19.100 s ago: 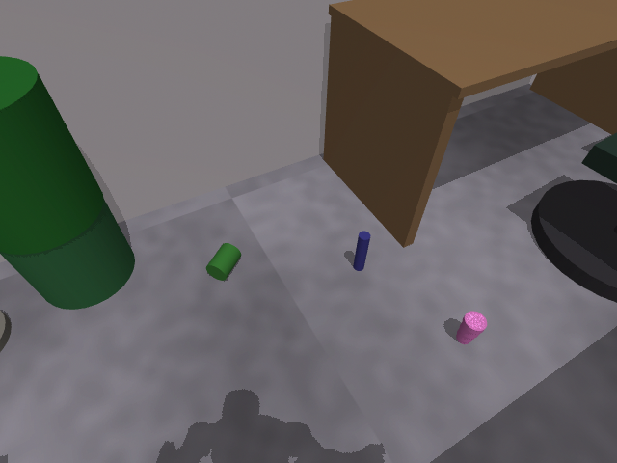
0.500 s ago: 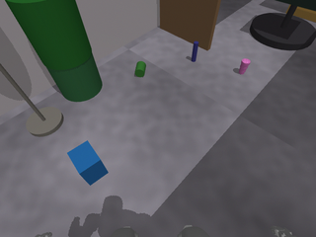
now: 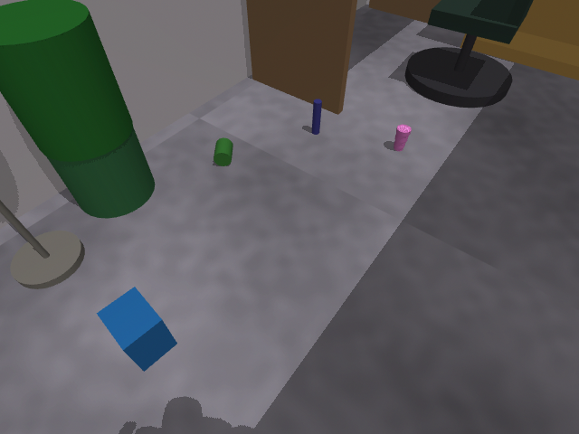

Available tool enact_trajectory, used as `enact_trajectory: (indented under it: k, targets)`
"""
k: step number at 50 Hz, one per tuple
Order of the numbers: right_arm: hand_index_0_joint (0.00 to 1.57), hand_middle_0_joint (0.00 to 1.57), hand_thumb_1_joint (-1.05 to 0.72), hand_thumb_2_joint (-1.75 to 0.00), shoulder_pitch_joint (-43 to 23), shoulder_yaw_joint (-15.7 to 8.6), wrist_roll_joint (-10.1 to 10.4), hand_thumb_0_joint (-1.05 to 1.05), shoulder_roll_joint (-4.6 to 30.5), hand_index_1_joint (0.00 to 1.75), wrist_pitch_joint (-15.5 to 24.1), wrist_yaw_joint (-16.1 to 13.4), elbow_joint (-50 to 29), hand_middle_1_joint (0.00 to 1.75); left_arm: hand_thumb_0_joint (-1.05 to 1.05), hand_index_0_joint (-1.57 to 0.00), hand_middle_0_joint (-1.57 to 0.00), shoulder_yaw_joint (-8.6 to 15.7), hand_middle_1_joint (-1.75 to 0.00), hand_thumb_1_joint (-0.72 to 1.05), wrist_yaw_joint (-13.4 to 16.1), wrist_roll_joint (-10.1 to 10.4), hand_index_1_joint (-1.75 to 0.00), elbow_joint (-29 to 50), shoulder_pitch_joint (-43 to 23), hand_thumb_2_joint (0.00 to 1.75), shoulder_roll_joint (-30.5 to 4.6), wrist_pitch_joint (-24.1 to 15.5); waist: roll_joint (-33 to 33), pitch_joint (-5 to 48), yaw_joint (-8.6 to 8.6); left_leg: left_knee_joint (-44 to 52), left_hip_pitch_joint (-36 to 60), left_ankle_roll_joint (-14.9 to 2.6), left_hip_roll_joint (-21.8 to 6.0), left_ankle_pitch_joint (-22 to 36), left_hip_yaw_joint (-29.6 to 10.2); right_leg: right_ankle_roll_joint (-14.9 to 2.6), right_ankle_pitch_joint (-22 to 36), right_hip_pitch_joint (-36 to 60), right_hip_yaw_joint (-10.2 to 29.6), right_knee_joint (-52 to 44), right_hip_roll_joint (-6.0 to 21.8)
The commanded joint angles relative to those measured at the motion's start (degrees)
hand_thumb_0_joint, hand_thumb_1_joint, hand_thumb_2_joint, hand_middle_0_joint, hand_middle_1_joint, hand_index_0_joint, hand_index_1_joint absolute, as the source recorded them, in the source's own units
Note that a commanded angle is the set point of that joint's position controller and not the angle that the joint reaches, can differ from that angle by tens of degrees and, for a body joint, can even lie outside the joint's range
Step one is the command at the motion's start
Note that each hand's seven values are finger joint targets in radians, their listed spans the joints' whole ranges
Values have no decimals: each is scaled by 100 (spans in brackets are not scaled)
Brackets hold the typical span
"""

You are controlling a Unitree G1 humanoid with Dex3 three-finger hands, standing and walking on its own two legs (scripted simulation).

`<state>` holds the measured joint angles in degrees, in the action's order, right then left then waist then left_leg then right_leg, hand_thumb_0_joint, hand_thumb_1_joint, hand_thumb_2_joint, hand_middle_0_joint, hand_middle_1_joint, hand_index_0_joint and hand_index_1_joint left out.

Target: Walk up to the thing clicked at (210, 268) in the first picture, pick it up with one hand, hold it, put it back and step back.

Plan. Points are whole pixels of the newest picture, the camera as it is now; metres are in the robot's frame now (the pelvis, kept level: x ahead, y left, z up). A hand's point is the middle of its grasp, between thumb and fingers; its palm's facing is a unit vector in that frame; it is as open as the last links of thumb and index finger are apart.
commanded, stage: walk up
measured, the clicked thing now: (223, 152) +1.51 +0.31 -0.71
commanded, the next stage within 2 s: stand in 1.16 s
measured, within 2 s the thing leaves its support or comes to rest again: neither
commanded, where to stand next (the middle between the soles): +0.07 +0.02 m, yaw +1 degrees
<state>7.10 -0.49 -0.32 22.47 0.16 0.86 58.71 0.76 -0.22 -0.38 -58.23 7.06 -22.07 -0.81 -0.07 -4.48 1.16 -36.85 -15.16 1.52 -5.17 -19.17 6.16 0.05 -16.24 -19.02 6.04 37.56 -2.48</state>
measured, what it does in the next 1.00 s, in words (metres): stands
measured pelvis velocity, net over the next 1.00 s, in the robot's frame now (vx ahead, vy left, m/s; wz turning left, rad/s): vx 0.02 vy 0.02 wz -0.07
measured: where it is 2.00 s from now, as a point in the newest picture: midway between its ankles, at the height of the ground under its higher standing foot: outside the picture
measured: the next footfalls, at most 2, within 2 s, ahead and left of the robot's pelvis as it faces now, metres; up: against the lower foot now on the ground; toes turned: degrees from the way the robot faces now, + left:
none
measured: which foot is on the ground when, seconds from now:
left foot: down 0.00-1.00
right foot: down 0.00-1.00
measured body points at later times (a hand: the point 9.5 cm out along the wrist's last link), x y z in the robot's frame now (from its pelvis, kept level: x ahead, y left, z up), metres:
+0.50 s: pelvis +0.01 +0.01 +0.01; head +0.04 +0.00 +0.46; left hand +0.13 +0.31 -0.11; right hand +0.08 -0.31 -0.12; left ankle +0.01 +0.14 -0.72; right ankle +0.04 -0.12 -0.72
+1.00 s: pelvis +0.02 +0.02 +0.01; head +0.05 +0.01 +0.46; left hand +0.15 +0.32 -0.11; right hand +0.10 -0.30 -0.11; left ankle +0.01 +0.14 -0.72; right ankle +0.04 -0.12 -0.72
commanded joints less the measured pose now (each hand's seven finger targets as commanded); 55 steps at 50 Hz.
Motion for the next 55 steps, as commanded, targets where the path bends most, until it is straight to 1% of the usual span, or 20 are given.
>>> enact_trajectory:
  k: [1, 4, 7, 10, 11, 14, 16, 18, 19, 23, 30, 33, 36, 38, 42, 46, 48, 49, 52, 55]
  targets:
    - [20, 20, -90, -90, -339, -286, 24, 0, 1227, 30, 148, -42, -249, 30, 0, -20, -20, 298, -30, 90, 76, -16, -30, 304, -371, 90, -1275, -141, 230, 439, 20, 904, 325, -424, -209, -485, -554, -475, 161, -234, 1135, -1251, 659]
    - [20, 20, -90, -90, -374, -293, 11, 0, 1260, 30, 155, -34, -164, 30, 0, -20, -20, 271, -30, 90, 63, -29, -30, 230, -393, 90, -1215, -120, 233, 519, 26, 1192, 494, -447, -330, -560, -630, -382, 201, -250, 945, -1234, 551]
    - [20, 20, -90, -90, -416, -316, 10, 0, 1337, 30, 161, -40, -103, 30, 0, -20, -20, 273, -30, 90, 60, -17, -30, 151, -315, 90, -1176, -110, 107, 631, -26, 1412, 566, -489, -514, -519, -641, -295, 601, 7, 663, -1042, 448]
    - [20, 20, -90, -90, -564, -318, 18, 0, 1270, 30, 132, -43, -103, 30, 0, -20, -20, 285, -30, 90, 74, -20, -30, 106, -302, 90, -1197, -107, 217, 576, -59, 1252, 548, -449, -392, -313, -449, -339, 836, 96, 780, -1182, 507]
    - [20, 20, -90, -90, -515, -306, 4, 0, 1227, 30, 132, -44, -78, 30, 0, -20, -20, 272, -30, 90, 80, -22, -30, 132, -383, 90, -1193, -114, 248, 597, -8, 1261, 557, -421, -336, -189, -436, -350, 978, 98, 896, -1230, 561]
    - [20, 20, -90, -90, -533, -311, 19, 0, 1191, 30, 126, -33, -59, 30, 0, -20, -20, 259, -30, 90, 95, -23, -30, 129, -383, 90, -1207, -111, 226, 704, 3, 1169, 805, -390, -245, 46, -372, -371, 1188, 65, 1015, -1336, 604]
    - [20, 20, -90, -90, -449, -340, 3, 0, 1215, 30, 131, -41, 12, 30, 0, -20, -20, 258, -30, 90, 102, -16, -30, 146, -463, 90, -1157, -100, 140, 770, 52, 1391, 839, -410, -367, 121, -469, -329, 1324, 134, 870, -1206, 556]
    - [20, 20, -90, -90, -562, -371, 10, 0, 1296, 30, 135, -44, -10, 30, 0, -20, -20, 250, -30, 90, 106, -5, -30, 98, -290, 90, -1130, -89, -58, 833, -46, 1506, 1017, -498, -559, 334, -503, -254, 1529, 185, 567, -961, 418]
    - [20, 20, -90, -90, -565, -389, 9, 0, 1297, 30, 126, -49, -21, 30, 0, -20, -20, 261, -30, 90, 109, -12, -30, 78, -291, 90, -1141, -83, -26, 841, -43, 1458, 968, -519, -602, 463, -478, -232, 1637, 264, 476, -884, 386]
    - [20, 20, -90, -90, -709, -423, 14, 0, 1260, 30, 76, -59, -83, 30, 0, -20, -20, 258, -30, 90, 120, -13, -30, 86, -303, 90, -1140, -70, -47, 698, -42, 1349, 886, -484, -484, 411, -328, -284, 1848, 259, 586, -960, 426]
    - [20, 20, -90, -90, -642, -442, 27, 0, 1150, 30, 31, -37, -102, 30, 0, -20, -20, 264, -30, 90, 136, -53, -30, 189, -376, 90, -1228, -69, 134, 760, 36, 1147, 1018, -446, -321, 182, -258, -394, 1610, 123, 938, -1176, 513]
    - [20, 20, -90, -90, -581, -448, 23, 0, 1157, 30, 31, -35, -107, 30, 0, -20, -20, 253, -30, 90, 146, -63, -30, 232, -366, 90, -1222, -82, 171, 868, 67, 1152, 1123, -464, -347, 393, -277, -389, 1823, 126, 938, -1105, 526]
    - [20, 20, -90, -90, -669, -489, 26, 0, 1223, 30, 30, -37, -148, 30, 0, -20, -20, 257, -30, 90, 153, -56, -30, 226, -344, 90, -1193, -77, 85, 836, 42, 1209, 1130, -506, -475, 608, -308, -344, 2071, 168, 684, -905, 410]
    - [20, 20, -90, -90, -665, -497, 27, 0, 1237, 30, 22, -41, -173, 30, 0, -20, -20, 257, -30, 90, 155, -38, -30, 252, -313, 90, -1193, -76, 36, 829, 29, 1185, 1138, -512, -476, 763, -285, -338, 2133, 189, 671, -850, 391]
    - [20, 20, -90, -90, -726, -525, 23, 0, 1241, 30, -11, -35, -270, 30, 0, -20, -20, 262, -30, 90, 153, -61, -30, 308, -274, 90, -1222, -65, 13, 820, 29, 1095, 1091, -522, -466, 586, -233, -365, 2116, 229, 675, -851, 408]
    - [20, 20, -90, -90, -748, -536, 31, 0, 1185, 30, -30, -22, -328, 30, 0, -20, -20, 261, -30, 90, 149, -74, -30, 364, -268, 90, -1261, -65, 52, 765, 24, 1011, 1071, -496, -378, 305, -224, -447, 1872, 140, 832, -950, 427]
    - [20, 20, -90, -90, -665, -529, 22, 0, 1171, 30, -32, -20, -318, 30, 0, -20, -20, 253, -30, 90, 147, -69, -30, 420, -313, 90, -1257, -69, 138, 731, 67, 1019, 1029, -478, -332, 251, -232, -461, 1848, 83, 935, -997, 458]
    - [20, 20, -90, -90, -631, -532, 21, 0, 1170, 30, -24, -21, -306, 30, 0, -20, -20, 251, -30, 90, 150, -65, -30, 429, -296, 90, -1238, -71, 86, 769, 69, 1070, 1060, -473, -356, 261, -255, -467, 1846, 112, 912, -974, 448]
    - [20, 20, -90, -90, -667, -555, 7, 0, 1246, 30, -18, -16, -348, 30, 0, -20, -20, 248, -30, 90, 153, -75, -30, 429, -252, 90, -1235, -75, -2, 767, 65, 1169, 1100, -562, -534, 487, -312, -350, 2045, 118, 620, -760, 327]
    - [20, 20, -90, -90, -689, -594, 9, 0, 1317, 30, -29, -17, -393, 30, 0, -20, -20, 256, -30, 90, 145, -69, -30, 422, -177, 90, -1198, -65, -141, 742, 37, 1247, 1052, -624, -651, 478, -361, -305, 1975, 192, 439, -581, 246]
